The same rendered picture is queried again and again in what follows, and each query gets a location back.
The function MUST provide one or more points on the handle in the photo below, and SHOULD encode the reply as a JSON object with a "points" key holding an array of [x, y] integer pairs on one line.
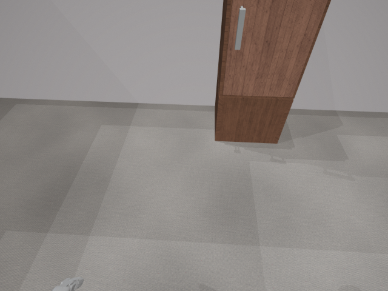
{"points": [[241, 17]]}

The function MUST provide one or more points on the cupboard door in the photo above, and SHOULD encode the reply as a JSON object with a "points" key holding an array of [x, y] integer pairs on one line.
{"points": [[276, 39]]}

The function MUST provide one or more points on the robot left hand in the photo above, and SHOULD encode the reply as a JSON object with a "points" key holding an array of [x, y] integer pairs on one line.
{"points": [[69, 284]]}

